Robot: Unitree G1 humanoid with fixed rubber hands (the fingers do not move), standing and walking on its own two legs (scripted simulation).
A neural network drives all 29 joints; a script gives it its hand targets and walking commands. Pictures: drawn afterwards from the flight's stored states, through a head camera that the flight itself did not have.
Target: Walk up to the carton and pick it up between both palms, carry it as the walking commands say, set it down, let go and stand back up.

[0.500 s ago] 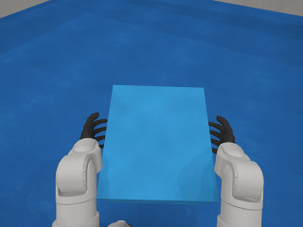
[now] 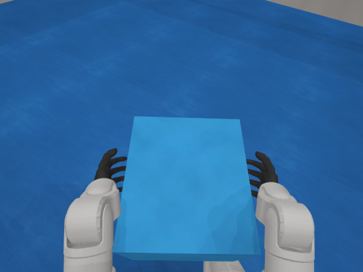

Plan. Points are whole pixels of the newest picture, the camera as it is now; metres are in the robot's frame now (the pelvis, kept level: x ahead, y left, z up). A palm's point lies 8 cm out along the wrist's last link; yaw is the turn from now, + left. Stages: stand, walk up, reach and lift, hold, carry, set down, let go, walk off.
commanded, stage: carry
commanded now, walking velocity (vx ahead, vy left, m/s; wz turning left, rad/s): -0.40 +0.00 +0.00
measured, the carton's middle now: (185, 191) +0.28 +0.02 +0.01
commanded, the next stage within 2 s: none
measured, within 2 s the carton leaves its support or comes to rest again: neither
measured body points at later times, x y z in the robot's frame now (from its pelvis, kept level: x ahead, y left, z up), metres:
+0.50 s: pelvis -0.27 -0.02 +0.00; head -0.26 -0.04 +0.45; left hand +0.01 +0.12 +0.09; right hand -0.01 -0.20 +0.08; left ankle -0.29 +0.13 -0.66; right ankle -0.18 -0.12 -0.74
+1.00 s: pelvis -0.55 +0.01 -0.01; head -0.55 +0.01 +0.44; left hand -0.27 +0.17 +0.09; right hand -0.27 -0.15 +0.09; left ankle -0.40 +0.13 -0.74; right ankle -0.59 -0.10 -0.73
